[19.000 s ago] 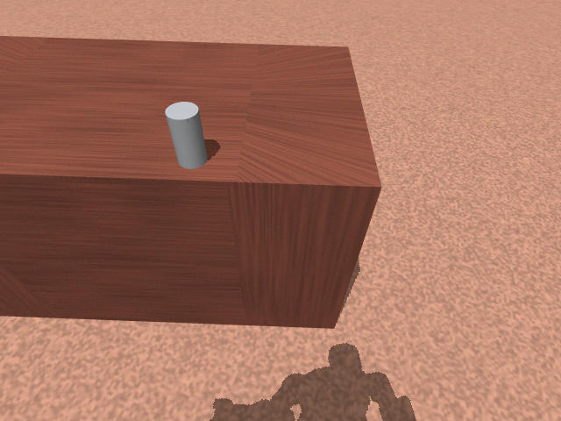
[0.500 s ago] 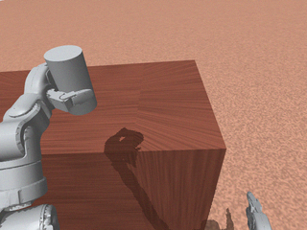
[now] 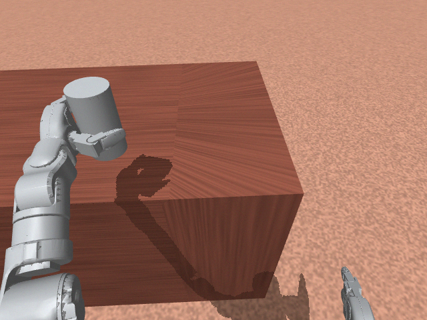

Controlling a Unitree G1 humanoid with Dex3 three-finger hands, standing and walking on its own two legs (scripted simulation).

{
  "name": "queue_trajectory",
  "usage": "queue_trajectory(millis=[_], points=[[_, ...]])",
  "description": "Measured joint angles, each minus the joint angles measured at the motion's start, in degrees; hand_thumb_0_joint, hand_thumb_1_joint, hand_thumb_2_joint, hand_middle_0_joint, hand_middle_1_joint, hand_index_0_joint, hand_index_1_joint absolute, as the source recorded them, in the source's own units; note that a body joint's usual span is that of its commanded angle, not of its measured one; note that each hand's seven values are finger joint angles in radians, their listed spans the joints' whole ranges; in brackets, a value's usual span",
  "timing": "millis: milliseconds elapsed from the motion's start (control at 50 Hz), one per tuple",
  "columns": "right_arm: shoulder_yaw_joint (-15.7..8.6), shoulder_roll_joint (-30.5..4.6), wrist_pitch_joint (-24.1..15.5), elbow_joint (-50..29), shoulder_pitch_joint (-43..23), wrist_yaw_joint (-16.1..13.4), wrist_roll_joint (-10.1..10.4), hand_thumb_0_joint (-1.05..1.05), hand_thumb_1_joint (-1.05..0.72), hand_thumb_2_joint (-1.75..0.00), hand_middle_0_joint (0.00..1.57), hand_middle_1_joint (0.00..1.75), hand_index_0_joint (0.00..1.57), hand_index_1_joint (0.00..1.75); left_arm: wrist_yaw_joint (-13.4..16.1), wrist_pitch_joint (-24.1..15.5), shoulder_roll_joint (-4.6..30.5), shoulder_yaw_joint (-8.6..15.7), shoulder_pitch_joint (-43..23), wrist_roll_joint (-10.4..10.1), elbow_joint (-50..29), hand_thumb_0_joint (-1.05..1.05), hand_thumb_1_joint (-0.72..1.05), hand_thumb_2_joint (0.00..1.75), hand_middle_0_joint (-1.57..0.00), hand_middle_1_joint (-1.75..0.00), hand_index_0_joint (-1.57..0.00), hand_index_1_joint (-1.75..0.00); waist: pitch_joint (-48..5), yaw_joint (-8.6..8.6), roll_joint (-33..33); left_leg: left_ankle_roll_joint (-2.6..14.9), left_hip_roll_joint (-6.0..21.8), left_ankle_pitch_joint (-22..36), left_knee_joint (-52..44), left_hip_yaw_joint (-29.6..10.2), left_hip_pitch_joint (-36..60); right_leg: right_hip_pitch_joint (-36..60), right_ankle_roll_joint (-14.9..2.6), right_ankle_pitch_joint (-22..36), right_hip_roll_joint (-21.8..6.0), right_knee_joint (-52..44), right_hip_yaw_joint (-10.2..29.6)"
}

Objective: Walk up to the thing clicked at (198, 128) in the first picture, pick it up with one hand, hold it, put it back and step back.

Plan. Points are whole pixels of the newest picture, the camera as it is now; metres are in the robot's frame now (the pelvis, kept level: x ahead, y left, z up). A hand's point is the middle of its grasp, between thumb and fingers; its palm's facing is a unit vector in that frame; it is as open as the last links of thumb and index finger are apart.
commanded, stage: crouch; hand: left
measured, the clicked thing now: (99, 120) +0.40 +0.19 +0.22
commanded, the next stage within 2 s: lower in 0.54 s
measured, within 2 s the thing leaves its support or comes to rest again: rests again in 1.88 s
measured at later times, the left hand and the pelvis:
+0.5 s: hand (107, 127) +0.45 +0.20 +0.17, palm faces +0.17 -0.99 +0.00, open 10.0 cm; pelvis +0.01 +0.00 +0.00, yaw +0 degrees
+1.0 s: hand (118, 146) +0.46 +0.20 +0.11, palm faces +0.14 -0.99 +0.01, open 10.0 cm; pelvis +0.01 +0.00 -0.01, yaw +0 degrees
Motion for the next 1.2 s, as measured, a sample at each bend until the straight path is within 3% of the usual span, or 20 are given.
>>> queue_trajectory(millis=[180, 520, 800, 1200], points=[[0.5, -0.1, 0.4, -0.5, -0.3, 0.1, -0.3, -0.01, 0.54, -0.05, 0.06, 0.05, 0.06, 0.05, -0.8, -7.9, 0.7, -0.5, -0.8, 0.9, 7.1, 0.00, -0.52, 1.11, -0.79, -1.16, -0.81, -1.17, -0.3, -0.54, -0.1, 0.09, 0.1, -0.4, 0.1, 0.1, -0.8, -0.7, 0.06, -0.3, 0.1, -0.1, 0.0], [0.8, -0.4, 4.6, -3.2, 0.2, 0.5, -0.4, -0.01, 0.53, -0.06, 0.06, 0.05, 0.06, 0.05, -1.1, -18.5, 1.3, 0.5, -2.6, 1.5, 16.8, 0.00, -0.52, 1.11, -0.78, -1.17, -0.80, -1.17, 0.3, -1.45, -0.4, -0.05, 0.6, -0.7, -0.3, 0.3, -1.8, -1.8, -0.09, -0.4, 0.6, -0.6, 0.1], [2.0, 0.6, 8.4, -5.7, -0.2, 0.8, -0.5, -0.01, 0.52, -0.06, 0.06, 0.05, 0.06, 0.05, -2.8, -23.7, 2.0, 0.8, -2.5, 1.5, 22.4, 0.00, -0.53, 1.11, -0.79, -1.16, -0.81, -1.17, 0.2, -2.23, -0.8, -0.30, 0.8, -1.1, 0.4, 0.1, -3.4, -3.5, -0.38, -0.9, 0.8, 0.3, -0.1], [1.9, 0.2, 12.9, -11.0, -0.1, 0.6, -0.9, -0.01, 0.50, -0.06, 0.06, 0.05, 0.06, 0.05, -4.0, -32.8, 3.0, 1.7, -3.0, 1.6, 28.3, 0.00, -0.53, 1.11, -0.79, -1.16, -0.80, -1.17, -0.3, -4.19, -1.7, -0.39, 1.0, -4.1, 8.0, -0.2, -12.2, -12.1, -0.44, -3.3, 1.0, 7.0, -0.1]])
